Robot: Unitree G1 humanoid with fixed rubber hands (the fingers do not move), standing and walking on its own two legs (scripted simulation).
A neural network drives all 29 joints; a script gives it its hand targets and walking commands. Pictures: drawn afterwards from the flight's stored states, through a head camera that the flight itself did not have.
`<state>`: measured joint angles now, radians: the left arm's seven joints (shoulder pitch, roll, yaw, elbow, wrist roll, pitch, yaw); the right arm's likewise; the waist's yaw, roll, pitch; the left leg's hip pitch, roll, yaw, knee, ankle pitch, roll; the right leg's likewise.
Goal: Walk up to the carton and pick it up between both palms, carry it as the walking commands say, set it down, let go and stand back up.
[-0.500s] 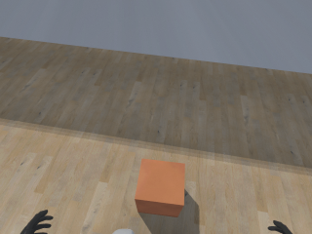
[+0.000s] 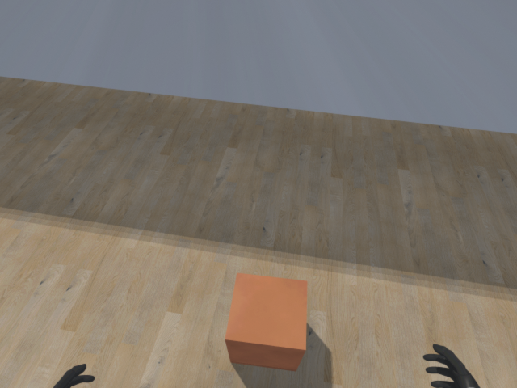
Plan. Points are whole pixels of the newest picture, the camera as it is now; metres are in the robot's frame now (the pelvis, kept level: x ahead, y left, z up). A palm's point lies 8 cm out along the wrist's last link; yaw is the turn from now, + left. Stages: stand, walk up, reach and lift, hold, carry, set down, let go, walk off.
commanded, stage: walk up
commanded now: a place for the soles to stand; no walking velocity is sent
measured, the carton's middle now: (267, 323) +0.41 -0.01 -0.63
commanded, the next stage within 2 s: reach and lift in 0.80 s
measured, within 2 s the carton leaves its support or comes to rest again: neither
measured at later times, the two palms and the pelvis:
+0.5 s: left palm out of the picture +0.11 +0.34 -0.10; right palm out of the picture +0.09 -0.30 -0.09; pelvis +0.00 +0.03 +0.00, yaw -3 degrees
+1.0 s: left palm (77, 365) +0.16 +0.31 -0.09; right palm out of the picture +0.14 -0.29 -0.08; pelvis -0.02 +0.03 -0.01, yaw -4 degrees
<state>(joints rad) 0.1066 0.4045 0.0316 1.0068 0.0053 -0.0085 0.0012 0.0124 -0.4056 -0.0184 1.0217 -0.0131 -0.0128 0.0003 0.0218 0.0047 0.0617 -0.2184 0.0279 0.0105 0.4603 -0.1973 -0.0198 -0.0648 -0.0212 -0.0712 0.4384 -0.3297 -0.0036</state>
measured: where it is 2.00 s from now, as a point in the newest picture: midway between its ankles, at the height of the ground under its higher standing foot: outside the picture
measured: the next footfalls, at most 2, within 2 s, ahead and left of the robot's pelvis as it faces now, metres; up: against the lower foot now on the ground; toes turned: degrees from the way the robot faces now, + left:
none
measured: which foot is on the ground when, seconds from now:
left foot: down 0.00-1.00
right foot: down 0.00-1.00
